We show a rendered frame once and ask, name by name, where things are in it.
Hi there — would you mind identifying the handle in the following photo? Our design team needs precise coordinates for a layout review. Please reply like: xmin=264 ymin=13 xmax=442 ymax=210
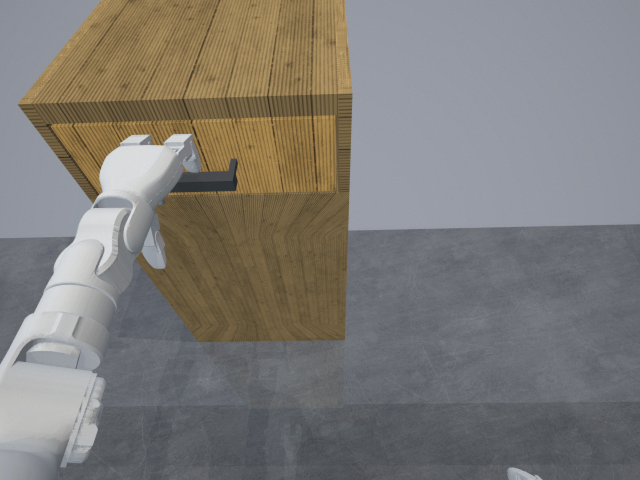
xmin=170 ymin=159 xmax=238 ymax=193

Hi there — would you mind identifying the drawer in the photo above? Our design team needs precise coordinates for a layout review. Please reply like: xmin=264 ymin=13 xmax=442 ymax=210
xmin=51 ymin=115 xmax=336 ymax=195

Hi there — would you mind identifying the robot left upper arm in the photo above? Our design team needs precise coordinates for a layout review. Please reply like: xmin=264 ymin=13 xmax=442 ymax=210
xmin=0 ymin=361 xmax=106 ymax=480

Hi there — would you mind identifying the robot left forearm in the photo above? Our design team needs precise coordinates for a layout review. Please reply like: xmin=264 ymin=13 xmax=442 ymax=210
xmin=0 ymin=190 xmax=154 ymax=385

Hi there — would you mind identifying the robot left hand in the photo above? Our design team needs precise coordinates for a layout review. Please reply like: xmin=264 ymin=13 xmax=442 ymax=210
xmin=99 ymin=134 xmax=201 ymax=269

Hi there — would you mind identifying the cabinet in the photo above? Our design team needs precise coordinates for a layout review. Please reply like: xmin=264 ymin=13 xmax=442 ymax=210
xmin=18 ymin=0 xmax=352 ymax=342

